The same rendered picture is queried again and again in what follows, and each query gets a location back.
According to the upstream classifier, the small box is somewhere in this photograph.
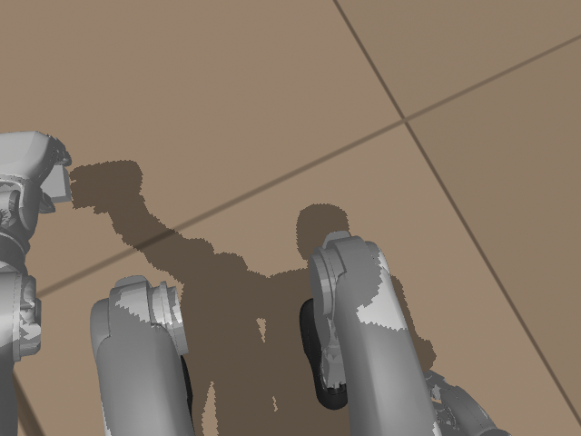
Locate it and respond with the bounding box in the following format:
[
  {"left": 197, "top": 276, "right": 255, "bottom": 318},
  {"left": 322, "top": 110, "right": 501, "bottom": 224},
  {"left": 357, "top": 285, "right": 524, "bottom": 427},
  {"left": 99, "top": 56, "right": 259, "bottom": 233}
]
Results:
[{"left": 40, "top": 164, "right": 72, "bottom": 203}]

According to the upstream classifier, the right robot foot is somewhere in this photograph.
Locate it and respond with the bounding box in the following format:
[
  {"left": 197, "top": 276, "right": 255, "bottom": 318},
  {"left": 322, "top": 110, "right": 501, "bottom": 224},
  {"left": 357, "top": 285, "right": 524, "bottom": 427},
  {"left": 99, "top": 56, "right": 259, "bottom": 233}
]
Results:
[{"left": 300, "top": 298, "right": 348, "bottom": 410}]

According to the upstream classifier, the right robot hand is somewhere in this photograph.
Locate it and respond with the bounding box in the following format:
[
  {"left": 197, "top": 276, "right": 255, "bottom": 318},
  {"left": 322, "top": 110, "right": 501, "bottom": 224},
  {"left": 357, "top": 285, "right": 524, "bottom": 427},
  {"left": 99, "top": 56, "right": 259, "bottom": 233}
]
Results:
[{"left": 423, "top": 370, "right": 497, "bottom": 436}]

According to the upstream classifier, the left robot foot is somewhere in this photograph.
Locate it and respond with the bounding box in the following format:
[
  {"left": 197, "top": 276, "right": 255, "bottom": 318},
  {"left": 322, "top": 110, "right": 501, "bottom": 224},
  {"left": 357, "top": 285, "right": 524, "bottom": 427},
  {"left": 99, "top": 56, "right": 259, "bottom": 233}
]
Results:
[{"left": 181, "top": 355, "right": 194, "bottom": 430}]

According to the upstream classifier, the left robot arm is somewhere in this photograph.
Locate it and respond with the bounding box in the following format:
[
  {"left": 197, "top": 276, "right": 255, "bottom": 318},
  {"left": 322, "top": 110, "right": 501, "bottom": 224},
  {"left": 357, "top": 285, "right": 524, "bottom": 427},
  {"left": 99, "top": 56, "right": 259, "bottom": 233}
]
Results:
[{"left": 0, "top": 175, "right": 42, "bottom": 436}]

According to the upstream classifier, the left robot hand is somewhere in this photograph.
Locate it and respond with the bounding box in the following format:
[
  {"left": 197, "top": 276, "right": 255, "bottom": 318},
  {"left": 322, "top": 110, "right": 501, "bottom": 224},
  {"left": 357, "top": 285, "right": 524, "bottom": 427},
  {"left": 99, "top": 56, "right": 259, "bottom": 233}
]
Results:
[{"left": 0, "top": 131, "right": 72, "bottom": 213}]

